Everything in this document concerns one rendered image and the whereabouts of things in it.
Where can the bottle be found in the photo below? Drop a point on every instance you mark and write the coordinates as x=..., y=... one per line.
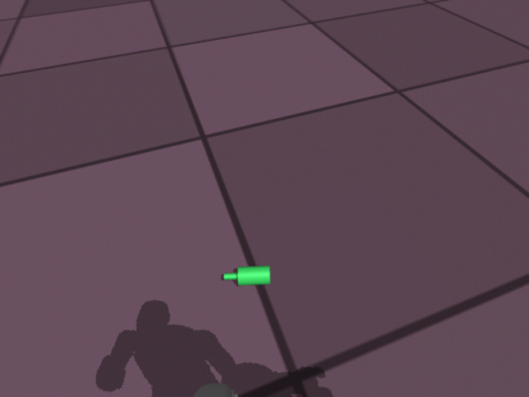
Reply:
x=250, y=275

